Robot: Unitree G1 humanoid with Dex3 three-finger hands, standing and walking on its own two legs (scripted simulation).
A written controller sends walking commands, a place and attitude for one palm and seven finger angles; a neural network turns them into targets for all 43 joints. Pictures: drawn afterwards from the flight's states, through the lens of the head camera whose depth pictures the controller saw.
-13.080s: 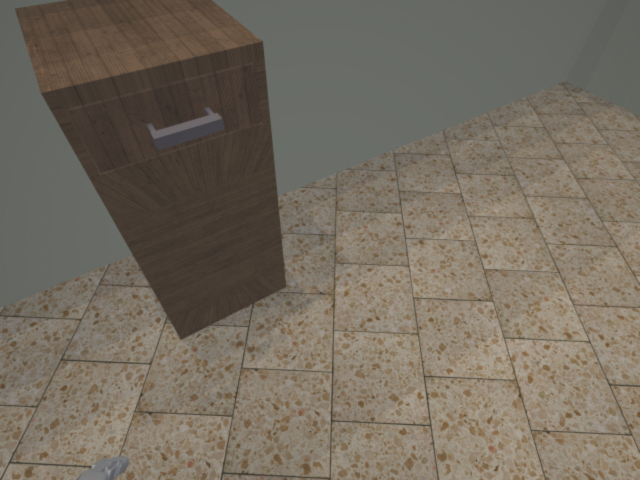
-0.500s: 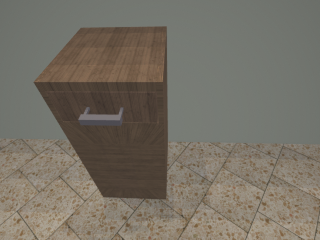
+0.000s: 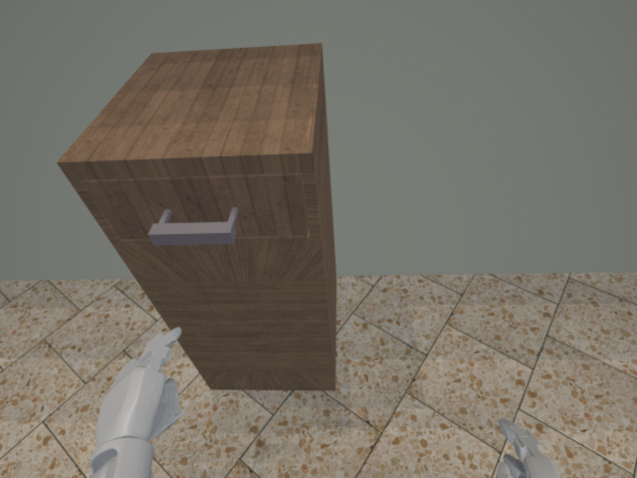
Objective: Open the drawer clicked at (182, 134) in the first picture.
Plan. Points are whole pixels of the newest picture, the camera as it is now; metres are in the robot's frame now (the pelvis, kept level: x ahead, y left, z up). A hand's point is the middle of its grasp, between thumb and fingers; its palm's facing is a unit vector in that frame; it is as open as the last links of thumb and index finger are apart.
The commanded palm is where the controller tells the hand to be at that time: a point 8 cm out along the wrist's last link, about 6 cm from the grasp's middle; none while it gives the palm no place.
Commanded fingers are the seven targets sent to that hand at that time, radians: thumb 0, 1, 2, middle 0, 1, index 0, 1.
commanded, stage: raise the hand with hooked fingers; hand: left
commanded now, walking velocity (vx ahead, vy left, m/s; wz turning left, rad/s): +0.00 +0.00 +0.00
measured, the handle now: (196, 223) +0.50 +0.25 +0.03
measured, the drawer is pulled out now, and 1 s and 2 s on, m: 0.00 0.00 0.00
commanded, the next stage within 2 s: move the hooked fingers above the handle in 1.66 s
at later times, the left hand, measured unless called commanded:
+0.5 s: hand (150, 368) +0.24 +0.23 +0.04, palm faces +0.13 -0.06 -0.99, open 10.5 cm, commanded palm +0.20 +0.23 +0.07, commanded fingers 0.00 0.01 0.52 -0.26 -0.87 -0.26 -0.87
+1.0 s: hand (118, 304) +0.29 +0.26 +0.11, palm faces +0.12 -0.08 -0.99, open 13.3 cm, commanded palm +0.26 +0.26 +0.16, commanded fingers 0.00 -0.50 0.30 -0.30 -1.20 -0.30 -1.20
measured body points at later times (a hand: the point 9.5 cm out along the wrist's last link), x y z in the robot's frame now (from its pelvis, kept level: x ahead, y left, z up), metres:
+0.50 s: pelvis +0.00 -0.02 -0.01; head +0.02 -0.06 +0.44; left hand +0.23 +0.23 +0.09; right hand +0.23 -0.20 -0.11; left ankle -0.03 +0.11 -0.73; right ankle +0.03 -0.11 -0.73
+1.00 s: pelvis +0.01 +0.01 +0.01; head +0.02 -0.02 +0.46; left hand +0.28 +0.26 +0.16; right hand +0.23 -0.20 -0.09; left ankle -0.03 +0.11 -0.73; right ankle +0.03 -0.11 -0.73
